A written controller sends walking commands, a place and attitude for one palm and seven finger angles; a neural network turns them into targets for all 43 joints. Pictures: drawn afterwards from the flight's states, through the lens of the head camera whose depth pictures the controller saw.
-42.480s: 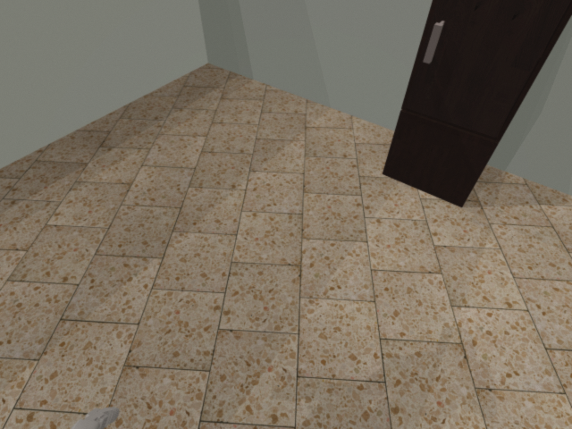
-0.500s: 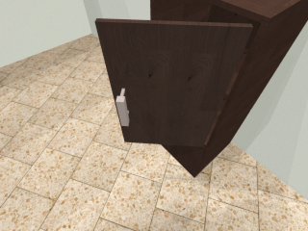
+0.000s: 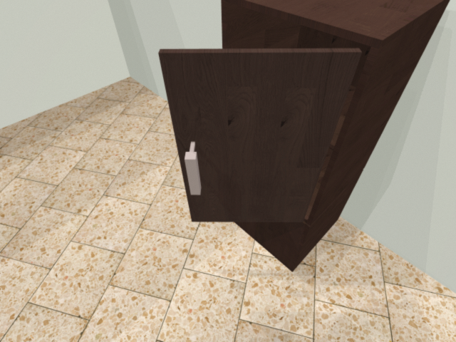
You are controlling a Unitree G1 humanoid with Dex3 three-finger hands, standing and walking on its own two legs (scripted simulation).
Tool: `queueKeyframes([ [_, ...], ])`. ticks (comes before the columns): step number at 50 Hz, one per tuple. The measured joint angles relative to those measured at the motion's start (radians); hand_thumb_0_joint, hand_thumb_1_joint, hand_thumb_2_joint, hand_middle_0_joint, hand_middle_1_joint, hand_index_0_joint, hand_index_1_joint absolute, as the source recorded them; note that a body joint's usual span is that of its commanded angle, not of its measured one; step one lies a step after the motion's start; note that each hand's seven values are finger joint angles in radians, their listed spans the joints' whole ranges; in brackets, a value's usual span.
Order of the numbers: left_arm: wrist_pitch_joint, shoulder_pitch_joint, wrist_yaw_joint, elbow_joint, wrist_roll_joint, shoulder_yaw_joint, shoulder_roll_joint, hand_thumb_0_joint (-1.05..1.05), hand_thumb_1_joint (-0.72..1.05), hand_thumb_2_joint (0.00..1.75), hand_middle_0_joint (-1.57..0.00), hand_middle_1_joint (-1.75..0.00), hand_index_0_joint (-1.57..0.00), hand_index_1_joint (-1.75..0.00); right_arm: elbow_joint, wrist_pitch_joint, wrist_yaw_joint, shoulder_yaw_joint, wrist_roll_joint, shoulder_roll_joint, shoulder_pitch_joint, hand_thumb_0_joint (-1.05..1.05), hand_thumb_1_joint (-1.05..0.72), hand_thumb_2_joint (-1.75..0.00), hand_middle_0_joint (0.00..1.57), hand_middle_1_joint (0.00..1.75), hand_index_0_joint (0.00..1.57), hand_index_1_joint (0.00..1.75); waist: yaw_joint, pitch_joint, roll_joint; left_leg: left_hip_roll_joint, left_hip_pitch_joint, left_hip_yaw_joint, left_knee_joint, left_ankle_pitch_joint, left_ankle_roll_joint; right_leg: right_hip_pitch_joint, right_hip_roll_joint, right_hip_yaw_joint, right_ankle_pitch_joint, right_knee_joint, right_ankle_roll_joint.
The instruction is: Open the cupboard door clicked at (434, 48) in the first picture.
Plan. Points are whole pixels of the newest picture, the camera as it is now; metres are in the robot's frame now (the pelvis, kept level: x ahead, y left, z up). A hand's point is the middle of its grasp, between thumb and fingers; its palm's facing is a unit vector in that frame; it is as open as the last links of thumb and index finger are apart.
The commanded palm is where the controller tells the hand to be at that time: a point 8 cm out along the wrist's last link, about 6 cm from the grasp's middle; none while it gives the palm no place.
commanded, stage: come to a stop and stand still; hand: left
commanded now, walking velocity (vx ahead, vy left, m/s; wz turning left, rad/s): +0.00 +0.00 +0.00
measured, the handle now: (194, 168) +0.53 +0.12 -0.04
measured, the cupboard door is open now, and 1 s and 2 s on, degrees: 45 45 45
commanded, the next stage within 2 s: look again from close up in 0.04 s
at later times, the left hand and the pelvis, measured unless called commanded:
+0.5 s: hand out of the picture +0.06 +0.16 -0.17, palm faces +0.02 -0.98 -0.20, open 7.3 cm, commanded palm none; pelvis +0.05 -0.01 +0.00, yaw +0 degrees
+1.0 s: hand out of the picture +0.10 +0.17 -0.17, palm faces +0.00 -0.98 -0.22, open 7.4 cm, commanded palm none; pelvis +0.05 -0.02 +0.00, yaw +0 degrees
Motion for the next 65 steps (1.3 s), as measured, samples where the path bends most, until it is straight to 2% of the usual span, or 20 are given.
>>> queueKeyframes([
  [10,-0.011,0.048,0.001,0.074,-0.005,-0.016,-0.025,0.0,0.91,0.89,-0.2,-0.3,-0.2,-0.3,0.043,-0.017,-0.007,0.004,0.009,-0.003,-0.023,0.01,-0.91,-0.9,0.2,0.3,0.2,0.3,0.014,0.022,-0.006,0.008,0.022,-0.01,-0.017,-0.015,-0.007,0.022,0.009,-0.008,-0.016,-0.014,0.008],
  [19,-0.022,0.023,0.004,0.102,-0.007,-0.022,-0.034,0.0,0.91,0.89,-0.2,-0.3,-0.2,-0.3,0.065,-0.033,-0.017,0.009,0.014,0.002,-0.075,0.01,-0.91,-0.9,0.2,0.3,0.2,0.3,0.02,0.027,-0.01,0.021,0.055,-0.02,-0.023,-0.042,-0.018,0.053,0.021,-0.018,-0.048,-0.013,0.002],
  [37,-0.029,-0.061,0.007,0.072,-0.008,-0.007,0.011,0.0,0.91,0.89,-0.2,-0.3,-0.2,-0.3,0.09,-0.035,-0.026,0.004,0.01,-0.005,-0.115,0.0,-0.91,-0.9,0.2,0.3,0.2,0.3,0.014,0.026,-0.017,0.036,0.098,-0.03,-0.029,-0.074,-0.033,0.09,0.036,-0.028,-0.09,-0.005,-0.009],
  [47,-0.006,-0.074,0.01,0.048,-0.01,0.004,0.022,0.0,0.91,0.89,-0.2,-0.3,-0.2,-0.3,0.085,-0.028,-0.038,-0.005,0.011,0.008,-0.121,0.0,-0.91,-0.9,0.2,0.3,0.2,0.3,0.009,0.045,-0.036,0.036,0.087,-0.026,-0.034,-0.063,-0.037,0.073,0.036,-0.024,-0.084,0.001,-0.011],
  [52,0.027,-0.068,0.003,0.01,0.001,0.021,0.023,0.0,0.91,0.89,-0.2,-0.3,-0.2,-0.3,0.054,-0.015,-0.048,-0.019,0.006,0.031,-0.122,0.0,-0.91,-0.9,0.21,0.3,0.2,0.3,0.006,0.068,-0.055,0.037,0.047,-0.013,0.013,-0.073,-0.039,0.01,0.035,-0.011,-0.094,0.082,-0.019],
  [57,0.058,-0.069,-0.008,-0.029,0.005,0.042,0.016,0.0,0.91,0.89,-0.2,-0.3,-0.2,-0.3,0.036,-0.001,-0.056,-0.033,-0.006,0.035,-0.109,0.0,-0.91,-0.9,0.21,0.3,0.2,0.3,-0.002,0.091,-0.036,0.063,-0.002,-0.029,0.073,-0.086,-0.053,-0.058,0.054,0.026,-0.254,0.266,-0.029],
  [59,0.057,-0.067,-0.014,-0.048,0.005,0.048,0.01,0.0,0.91,0.89,-0.2,-0.3,-0.2,-0.3,0.037,0.006,-0.055,-0.04,-0.008,0.026,-0.105,0.0,-0.91,-0.9,0.21,0.3,0.2,0.3,0.001,0.094,-0.015,0.083,-0.025,-0.043,0.099,-0.092,-0.069,-0.043,0.053,0.027,-0.216,0.227,-0.028],
  [61,0.044,-0.052,-0.018,-0.066,0.007,0.05,0.013,0.0,0.91,0.89,-0.2,-0.3,-0.2,-0.3,0.034,0.015,-0.05,-0.047,-0.004,0.018,-0.101,0.0,-0.91,-0.9,0.21,0.3,0.2,0.3,0.007,0.085,-0.011,0.095,-0.063,-0.049,0.15,-0.111,-0.089,-0.01,0.045,0.029,-0.092,0.132,-0.025],
  [63,0.032,-0.048,-0.012,-0.067,0.01,0.048,0.012,0.0,0.91,0.89,-0.2,-0.3,-0.2,-0.3,0.028,0.027,-0.048,-0.057,0.005,0.007,-0.117,0.01,-0.91,-0.9,0.21,0.3,0.2,0.3,0.005,0.088,-0.004,0.101,-0.125,-0.069,0.271,-0.193,-0.09,-0.027,0.059,0.018,-0.14,0.147,-0.026],
  [65,0.026,-0.047,-0.005,-0.064,0.01,0.038,0.006,0.0,0.91,0.89,-0.2,-0.3,-0.2,-0.3,0.018,0.038,-0.046,-0.065,0.01,-0.003,-0.128,0.01,-0.91,-0.9,0.21,0.3,0.2,0.3,0.001,0.089,-0.006,0.087,-0.184,-0.092,0.425,-0.272,-0.09,-0.032,0.065,0.003,-0.15,0.143,-0.036],
])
